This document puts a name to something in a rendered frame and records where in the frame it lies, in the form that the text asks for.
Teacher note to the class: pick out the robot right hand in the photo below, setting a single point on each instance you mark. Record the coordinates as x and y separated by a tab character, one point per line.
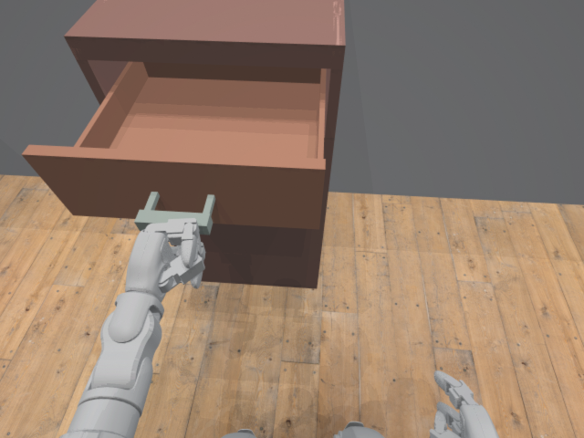
472	421

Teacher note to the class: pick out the right robot shin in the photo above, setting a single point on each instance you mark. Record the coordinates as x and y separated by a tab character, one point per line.
354	424

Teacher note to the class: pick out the drawer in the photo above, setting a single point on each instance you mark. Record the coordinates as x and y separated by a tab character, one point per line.
251	136

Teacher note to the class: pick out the robot left forearm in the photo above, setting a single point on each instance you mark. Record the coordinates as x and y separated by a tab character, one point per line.
114	397

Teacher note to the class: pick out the robot left hand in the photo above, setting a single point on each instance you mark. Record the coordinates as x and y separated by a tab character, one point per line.
152	254

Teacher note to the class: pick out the cabinet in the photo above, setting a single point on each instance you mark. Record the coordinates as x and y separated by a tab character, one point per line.
262	33

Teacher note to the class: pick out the handle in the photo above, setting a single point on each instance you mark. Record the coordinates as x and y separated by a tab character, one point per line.
149	216

